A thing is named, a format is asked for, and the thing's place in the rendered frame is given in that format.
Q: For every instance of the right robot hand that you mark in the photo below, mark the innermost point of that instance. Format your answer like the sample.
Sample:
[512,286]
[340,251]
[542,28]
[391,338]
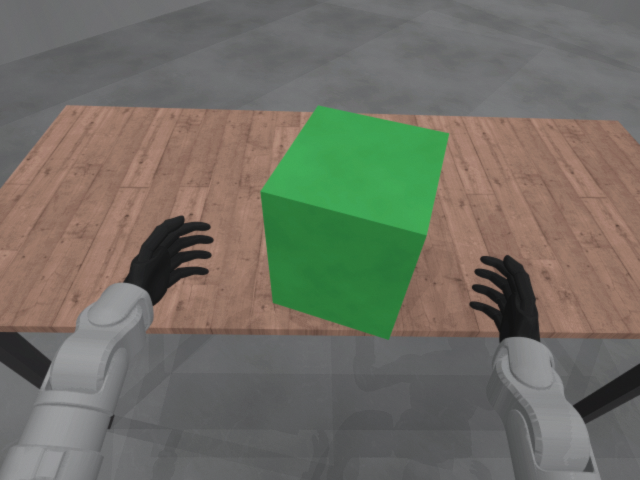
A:
[518,314]

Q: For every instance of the left robot hand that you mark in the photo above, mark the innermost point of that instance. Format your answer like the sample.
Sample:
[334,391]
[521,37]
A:
[154,268]

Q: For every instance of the robot right forearm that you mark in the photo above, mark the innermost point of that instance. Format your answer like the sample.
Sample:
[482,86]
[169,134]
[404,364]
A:
[547,437]

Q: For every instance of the carton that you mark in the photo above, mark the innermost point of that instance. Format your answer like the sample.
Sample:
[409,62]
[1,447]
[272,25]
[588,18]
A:
[346,213]

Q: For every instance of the robot left forearm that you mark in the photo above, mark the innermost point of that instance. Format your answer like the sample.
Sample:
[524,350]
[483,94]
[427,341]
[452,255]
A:
[64,433]

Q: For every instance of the table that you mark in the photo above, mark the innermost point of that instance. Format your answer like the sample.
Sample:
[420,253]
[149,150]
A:
[559,196]

